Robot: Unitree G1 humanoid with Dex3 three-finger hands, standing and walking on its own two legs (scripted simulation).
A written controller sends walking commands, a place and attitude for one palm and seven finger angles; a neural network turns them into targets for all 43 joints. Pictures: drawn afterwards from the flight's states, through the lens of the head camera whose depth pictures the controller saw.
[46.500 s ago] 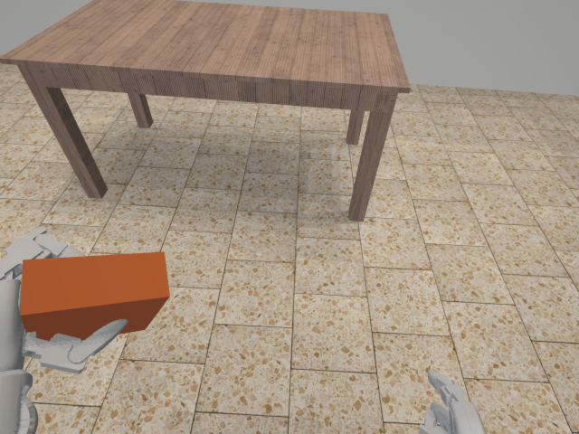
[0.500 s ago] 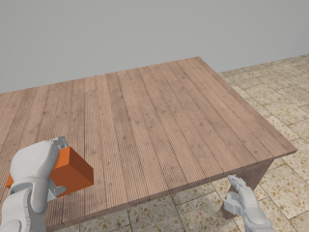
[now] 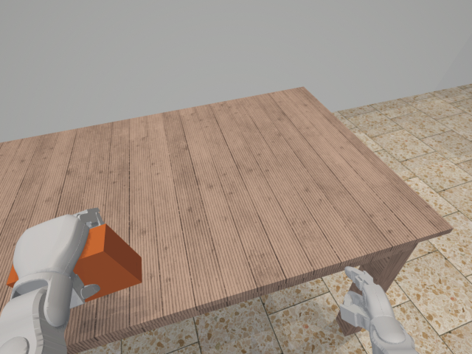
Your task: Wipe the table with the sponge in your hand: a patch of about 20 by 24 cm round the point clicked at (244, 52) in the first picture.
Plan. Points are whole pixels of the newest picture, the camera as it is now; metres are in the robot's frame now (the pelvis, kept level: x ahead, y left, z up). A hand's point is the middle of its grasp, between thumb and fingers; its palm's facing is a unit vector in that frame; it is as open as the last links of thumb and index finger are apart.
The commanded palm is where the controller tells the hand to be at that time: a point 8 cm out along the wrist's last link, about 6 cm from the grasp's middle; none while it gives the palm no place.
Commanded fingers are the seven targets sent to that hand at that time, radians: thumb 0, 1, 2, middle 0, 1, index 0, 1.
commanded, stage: step back with the hand held close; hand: left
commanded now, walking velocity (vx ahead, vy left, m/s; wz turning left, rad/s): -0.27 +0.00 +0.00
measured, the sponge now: (89, 274) +0.19 +0.28 +0.07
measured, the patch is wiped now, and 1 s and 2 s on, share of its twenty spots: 1.00 1.00 1.00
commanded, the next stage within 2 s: stop stepping back and stand still in 1.54 s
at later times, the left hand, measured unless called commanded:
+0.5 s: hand (73, 255) +0.18 +0.27 +0.14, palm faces +0.35 -0.85 -0.39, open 9.3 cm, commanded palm +0.13 +0.31 +0.17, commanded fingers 0.00 0.10 1.30 -1.20 -1.60 -1.20 -1.60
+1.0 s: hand (46, 287) +0.13 +0.27 +0.15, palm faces +0.38 -0.85 -0.36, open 9.3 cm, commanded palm +0.07 +0.31 +0.17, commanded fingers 0.00 0.10 1.30 -1.20 -1.60 -1.20 -1.60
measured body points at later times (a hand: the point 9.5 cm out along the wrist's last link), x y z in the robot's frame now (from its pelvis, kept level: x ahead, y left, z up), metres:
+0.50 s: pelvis -0.03 +0.02 -0.02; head -0.02 +0.04 +0.43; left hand +0.15 +0.31 +0.16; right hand +0.12 -0.23 -0.10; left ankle +0.02 +0.11 -0.74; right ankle +0.01 -0.10 -0.74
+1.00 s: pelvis -0.08 +0.03 -0.03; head -0.07 +0.07 +0.42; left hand +0.10 +0.32 +0.17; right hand +0.12 -0.21 -0.08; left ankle +0.02 +0.11 -0.74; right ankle +0.00 -0.10 -0.74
